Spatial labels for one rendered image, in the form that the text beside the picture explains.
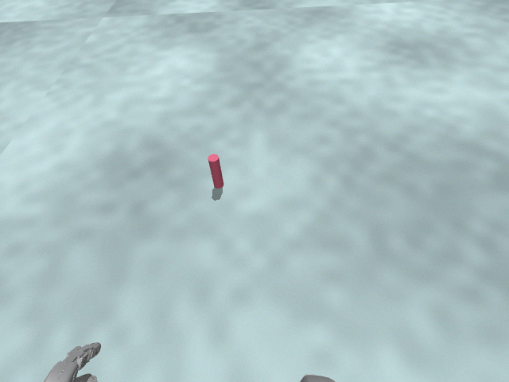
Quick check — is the can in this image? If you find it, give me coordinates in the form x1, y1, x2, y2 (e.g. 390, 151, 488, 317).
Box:
208, 154, 223, 189

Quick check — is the left robot hand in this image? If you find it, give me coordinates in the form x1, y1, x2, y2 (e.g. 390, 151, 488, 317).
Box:
44, 342, 101, 382

